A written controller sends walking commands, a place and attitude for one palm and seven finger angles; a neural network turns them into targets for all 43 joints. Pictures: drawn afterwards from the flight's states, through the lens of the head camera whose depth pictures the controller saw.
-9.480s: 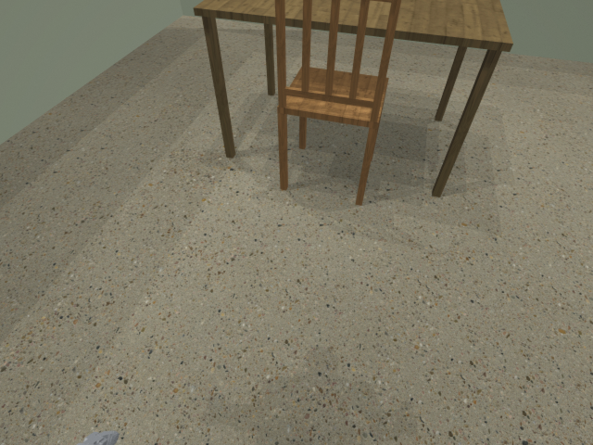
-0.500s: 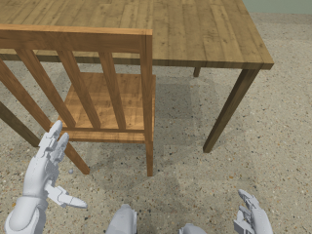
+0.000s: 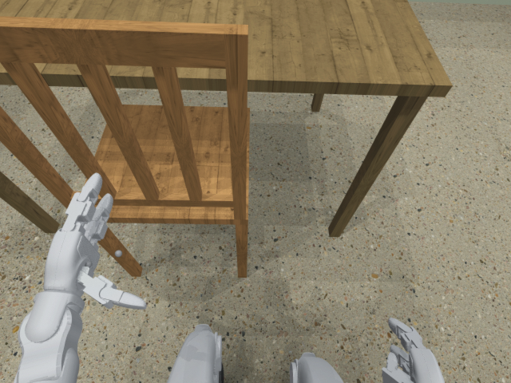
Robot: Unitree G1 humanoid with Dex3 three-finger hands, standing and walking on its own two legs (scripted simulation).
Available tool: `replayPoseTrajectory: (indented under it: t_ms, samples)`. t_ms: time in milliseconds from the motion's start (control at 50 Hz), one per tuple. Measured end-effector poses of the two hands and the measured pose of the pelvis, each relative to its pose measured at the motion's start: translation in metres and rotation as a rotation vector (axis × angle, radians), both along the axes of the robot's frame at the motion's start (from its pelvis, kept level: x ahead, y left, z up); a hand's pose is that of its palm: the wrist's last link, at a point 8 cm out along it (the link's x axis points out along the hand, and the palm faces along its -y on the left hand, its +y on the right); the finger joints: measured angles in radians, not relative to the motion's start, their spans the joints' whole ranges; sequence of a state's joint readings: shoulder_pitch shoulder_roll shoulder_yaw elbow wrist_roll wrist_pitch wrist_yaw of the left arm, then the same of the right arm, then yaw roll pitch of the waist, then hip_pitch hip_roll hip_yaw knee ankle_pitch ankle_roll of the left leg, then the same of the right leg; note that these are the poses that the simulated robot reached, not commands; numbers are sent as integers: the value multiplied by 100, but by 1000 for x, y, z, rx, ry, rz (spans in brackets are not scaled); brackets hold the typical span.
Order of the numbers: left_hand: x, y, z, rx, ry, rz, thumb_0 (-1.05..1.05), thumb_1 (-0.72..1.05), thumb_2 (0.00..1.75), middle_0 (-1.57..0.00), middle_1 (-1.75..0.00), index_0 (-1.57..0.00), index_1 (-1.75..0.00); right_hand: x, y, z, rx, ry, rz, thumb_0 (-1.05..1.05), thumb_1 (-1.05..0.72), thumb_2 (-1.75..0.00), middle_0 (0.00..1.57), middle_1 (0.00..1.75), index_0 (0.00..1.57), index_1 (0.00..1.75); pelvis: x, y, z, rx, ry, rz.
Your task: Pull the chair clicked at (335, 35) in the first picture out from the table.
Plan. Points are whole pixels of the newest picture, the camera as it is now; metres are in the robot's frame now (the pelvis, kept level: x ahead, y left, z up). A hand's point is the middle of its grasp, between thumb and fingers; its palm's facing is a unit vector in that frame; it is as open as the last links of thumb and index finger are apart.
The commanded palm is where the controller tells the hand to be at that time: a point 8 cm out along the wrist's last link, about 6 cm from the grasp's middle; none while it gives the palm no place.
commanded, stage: aim the fingers beside a spindle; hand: left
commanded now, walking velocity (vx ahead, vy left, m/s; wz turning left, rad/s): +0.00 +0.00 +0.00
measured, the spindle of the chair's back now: (129, 145) +0.49 +0.24 +0.04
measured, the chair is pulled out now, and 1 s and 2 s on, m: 0.00 0.00 0.00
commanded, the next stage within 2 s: push the fingers through the gap in 1.18 s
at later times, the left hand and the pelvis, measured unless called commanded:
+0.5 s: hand (123, 238) +0.33 +0.22 +0.01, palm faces +0.03 -1.00 -0.06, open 16.9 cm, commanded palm +0.31 +0.27 +0.01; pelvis +0.00 +0.00 -0.01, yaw -1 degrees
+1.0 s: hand (128, 234) +0.33 +0.22 +0.01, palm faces +0.02 -1.00 -0.07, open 16.9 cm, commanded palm +0.32 +0.26 +0.01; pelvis +0.00 +0.00 -0.02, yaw -1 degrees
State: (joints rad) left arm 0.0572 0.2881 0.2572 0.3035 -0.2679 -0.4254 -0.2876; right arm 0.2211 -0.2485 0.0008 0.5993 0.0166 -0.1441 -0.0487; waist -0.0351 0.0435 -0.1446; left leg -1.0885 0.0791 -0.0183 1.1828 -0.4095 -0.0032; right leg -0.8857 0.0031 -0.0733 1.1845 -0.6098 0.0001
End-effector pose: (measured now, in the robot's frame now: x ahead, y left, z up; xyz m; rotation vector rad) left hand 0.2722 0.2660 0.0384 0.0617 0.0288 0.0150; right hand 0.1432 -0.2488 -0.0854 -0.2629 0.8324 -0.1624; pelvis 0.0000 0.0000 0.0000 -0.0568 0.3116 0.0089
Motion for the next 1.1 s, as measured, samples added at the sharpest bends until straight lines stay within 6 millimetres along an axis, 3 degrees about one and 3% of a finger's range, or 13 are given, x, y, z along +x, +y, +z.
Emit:
replayPoseTrajectory:
  t_ms: [460, 600, 1100]
  samples:
    - [31, 4, -20, 0, -1, 12, -1, -50, 30, -6, -8, -6, -8, -8, -2, -15, -14, 69, -11, 1, -91, -90, 21, 30, 20, 30, -2, 2, -12, -4, 38, -10]
    - [35, 13, -24, -1, -9, 20, -1, -50, 30, -6, -8, -6, -8, -16, -6, -21, -22, 98, -20, 1, -91, -90, 21, 30, 20, 30, -3, 2, -16, -8, 47, -10]
    - [43, 2, -31, -1, 6, 12, -1, -50, 30, -6, -8, -6, -8, -21, -6, -26, -13, 119, -31, 1, -91, -90, 21, 30, 20, 30, -5, 1, -19, -5, 58, -13]
